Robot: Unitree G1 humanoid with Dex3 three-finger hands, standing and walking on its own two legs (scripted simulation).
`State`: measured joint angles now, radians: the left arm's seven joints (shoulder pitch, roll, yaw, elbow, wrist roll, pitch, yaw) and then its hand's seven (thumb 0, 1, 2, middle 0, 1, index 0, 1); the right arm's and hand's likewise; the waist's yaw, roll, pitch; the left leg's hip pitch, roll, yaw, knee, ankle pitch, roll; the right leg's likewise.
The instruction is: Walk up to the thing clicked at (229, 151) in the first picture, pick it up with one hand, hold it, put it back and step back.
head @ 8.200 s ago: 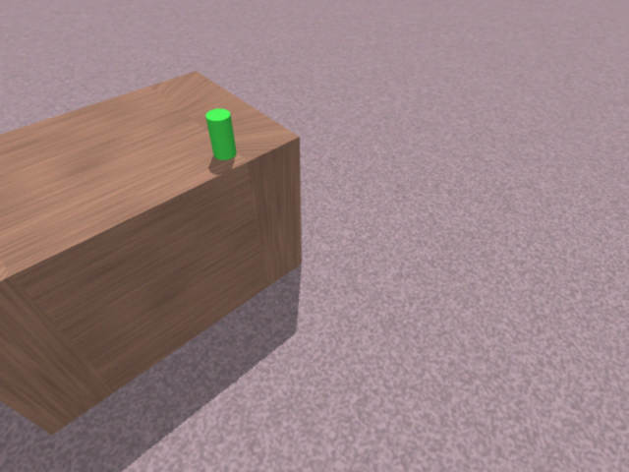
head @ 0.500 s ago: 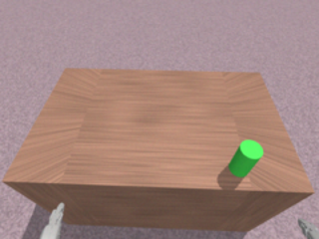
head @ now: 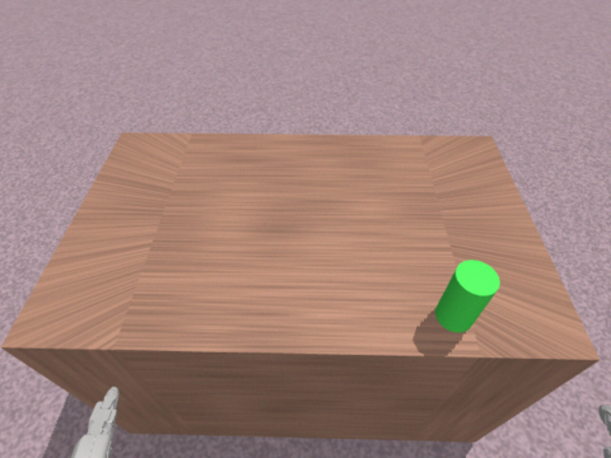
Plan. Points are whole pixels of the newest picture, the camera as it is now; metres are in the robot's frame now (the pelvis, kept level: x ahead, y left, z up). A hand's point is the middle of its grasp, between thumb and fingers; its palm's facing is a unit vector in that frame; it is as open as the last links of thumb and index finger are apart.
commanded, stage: go down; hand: right
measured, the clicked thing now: (464, 297) +0.40 -0.24 -0.08
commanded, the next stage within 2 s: approach in 1.48 s
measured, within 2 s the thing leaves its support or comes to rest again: neither
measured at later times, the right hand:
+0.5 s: hand out of the picture +0.24 -0.38 +0.00, palm faces +0.25 +0.95 -0.19, open 17.4 cm
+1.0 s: hand out of the picture +0.27 -0.41 +0.02, palm faces +0.25 +0.96 -0.14, open 17.3 cm
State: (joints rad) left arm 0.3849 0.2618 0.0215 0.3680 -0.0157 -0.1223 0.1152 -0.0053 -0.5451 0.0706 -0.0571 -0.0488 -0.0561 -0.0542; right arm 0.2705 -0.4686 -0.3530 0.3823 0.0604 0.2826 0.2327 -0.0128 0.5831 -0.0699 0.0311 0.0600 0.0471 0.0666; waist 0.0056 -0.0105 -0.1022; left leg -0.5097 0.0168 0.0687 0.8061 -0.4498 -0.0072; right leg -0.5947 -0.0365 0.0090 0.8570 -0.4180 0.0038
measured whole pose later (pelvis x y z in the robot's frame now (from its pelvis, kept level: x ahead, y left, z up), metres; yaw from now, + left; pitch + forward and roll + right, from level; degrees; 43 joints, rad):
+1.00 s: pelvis -0.01 -0.01 +0.00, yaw +1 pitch +11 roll +3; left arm 0.29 0.27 -0.02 0.51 0.02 -0.19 0.15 0.00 -0.55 0.07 -0.06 -0.05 -0.06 -0.06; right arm -0.24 -0.79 -0.63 1.04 0.12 -0.11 0.54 -0.02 0.51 -0.08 0.05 0.05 0.05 0.06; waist 0.05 0.02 -0.09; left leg -0.56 0.00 0.07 0.76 -0.39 -0.01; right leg -0.66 -0.05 0.01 0.84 -0.38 -0.01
